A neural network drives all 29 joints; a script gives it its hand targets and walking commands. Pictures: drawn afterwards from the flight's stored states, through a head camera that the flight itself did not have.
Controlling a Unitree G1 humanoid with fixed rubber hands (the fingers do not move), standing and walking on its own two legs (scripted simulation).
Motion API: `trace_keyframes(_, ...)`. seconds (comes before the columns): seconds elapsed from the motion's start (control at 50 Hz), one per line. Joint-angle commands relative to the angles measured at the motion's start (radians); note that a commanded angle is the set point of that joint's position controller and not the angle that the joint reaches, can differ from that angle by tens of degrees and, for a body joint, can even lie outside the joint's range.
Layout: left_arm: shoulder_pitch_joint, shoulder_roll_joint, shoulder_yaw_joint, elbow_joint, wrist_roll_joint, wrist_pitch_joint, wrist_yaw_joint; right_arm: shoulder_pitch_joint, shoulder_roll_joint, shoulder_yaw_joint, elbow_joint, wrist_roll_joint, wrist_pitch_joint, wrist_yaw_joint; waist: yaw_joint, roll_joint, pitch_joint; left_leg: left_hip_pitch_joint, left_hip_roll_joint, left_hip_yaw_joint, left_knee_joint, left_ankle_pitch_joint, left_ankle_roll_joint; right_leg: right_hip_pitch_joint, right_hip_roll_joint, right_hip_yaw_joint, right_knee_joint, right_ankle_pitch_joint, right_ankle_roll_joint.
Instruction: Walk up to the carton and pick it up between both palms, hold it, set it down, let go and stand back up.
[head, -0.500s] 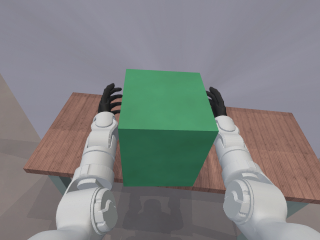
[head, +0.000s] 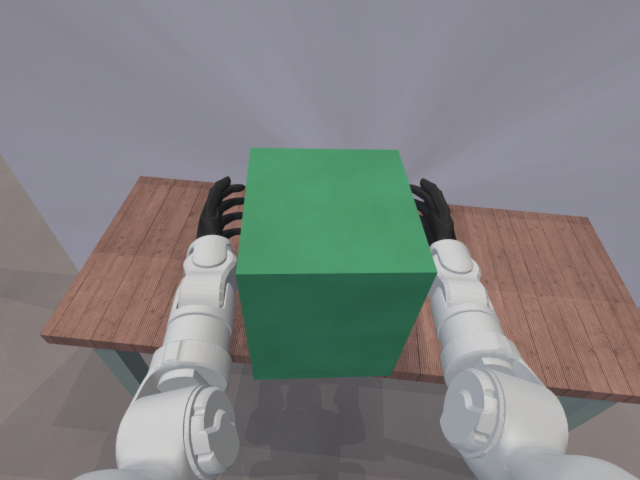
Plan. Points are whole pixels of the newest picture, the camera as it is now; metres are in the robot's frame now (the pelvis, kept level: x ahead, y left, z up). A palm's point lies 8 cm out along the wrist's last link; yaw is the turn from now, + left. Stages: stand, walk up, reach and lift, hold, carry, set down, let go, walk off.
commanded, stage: set down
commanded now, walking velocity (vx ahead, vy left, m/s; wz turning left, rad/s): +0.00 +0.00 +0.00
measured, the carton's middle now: (324, 267) +0.39 +0.01 +0.05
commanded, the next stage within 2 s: none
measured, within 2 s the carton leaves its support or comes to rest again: neither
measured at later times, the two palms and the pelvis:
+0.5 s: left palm (213, 238) +0.39 +0.15 +0.09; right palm (436, 237) +0.40 -0.14 +0.10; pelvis +0.00 +0.00 +0.00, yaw +0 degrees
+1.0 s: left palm (218, 242) +0.40 +0.15 +0.08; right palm (432, 247) +0.41 -0.14 +0.07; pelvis +0.00 +0.01 +0.00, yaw -2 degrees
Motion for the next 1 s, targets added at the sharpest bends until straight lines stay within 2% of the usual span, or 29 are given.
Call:
trace_keyframes(0.0, -0.634, -0.435, -0.244, -0.106, -0.016, -0.063, -0.1, -0.638, 0.399, 0.248, -0.132, -0.003, -0.087, 0.108, 0.004, 0.01, -0.493, 0.108, -0.011, 0.09, -0.003, 0.302, -0.024, 0.29, -0.034, -0.063, 0.053, 0.502, 0.094)
trace_keyframes(0.22, -0.57, -0.433, -0.226, -0.118, 0.009, -0.069, -0.114, -0.558, 0.402, 0.239, -0.124, -0.019, -0.097, 0.1, -0.009, 0.01, -0.424, 0.106, -0.011, 0.094, -0.01, 0.306, -0.025, 0.303, -0.035, -0.065, 0.054, 0.535, 0.101)
trace_keyframes(0.54, -0.484, -0.395, -0.17, -0.109, 0.054, -0.059, -0.116, -0.468, 0.366, 0.187, -0.115, -0.057, -0.086, 0.109, -0.004, 0.011, -0.331, 0.125, -0.006, 0.105, -0.025, 0.248, -0.01, 0.238, -0.033, -0.07, 0.028, 0.404, 0.098)
trace_keyframes(0.72, -0.45, -0.313, -0.126, -0.107, 0.078, -0.066, -0.092, -0.425, 0.266, 0.139, -0.097, -0.079, -0.087, 0.095, 0.005, 0.01, -0.288, 0.16, -0.002, 0.117, -0.015, 0.269, -0.012, 0.187, -0.026, -0.069, 0.016, 0.358, 0.097)
trace_keyframes(0.78, -0.446, -0.243, -0.105, -0.109, 0.08, -0.072, -0.071, -0.415, 0.179, 0.115, -0.089, -0.074, -0.09, 0.079, 0.011, 0.011, -0.282, 0.17, -0.001, 0.123, -0.009, 0.279, -0.015, 0.168, -0.023, -0.066, 0.013, 0.341, 0.095)
trace_keyframes(0.84, -0.454, -0.096, -0.095, -0.121, 0.056, -0.088, -0.022, -0.413, 0.001, 0.099, -0.081, -0.023, -0.098, 0.041, 0.018, 0.024, -0.316, 0.172, 0.0, 0.126, 0.01, 0.308, -0.022, 0.144, -0.016, -0.057, 0.019, 0.342, 0.088)
trace_keyframes(0.92, -0.539, 0.065, -0.218, -0.131, -0.106, -0.109, 0.082, -0.517, -0.215, 0.245, -0.064, 0.208, -0.097, -0.041, 0.028, 0.063, -0.466, 0.112, 0.009, 0.103, 0.076, 0.358, -0.035, 0.093, 0.004, -0.028, 0.048, 0.411, 0.058)
trace_keyframes(0.98, -0.582, 0.104, -0.288, -0.103, -0.211, -0.112, 0.124, -0.584, -0.288, 0.338, -0.065, 0.336, -0.08, -0.078, 0.042, 0.061, -0.592, 0.079, 0.018, 0.084, 0.124, 0.359, -0.042, 0.046, 0.011, -0.015, 0.074, 0.424, 0.043)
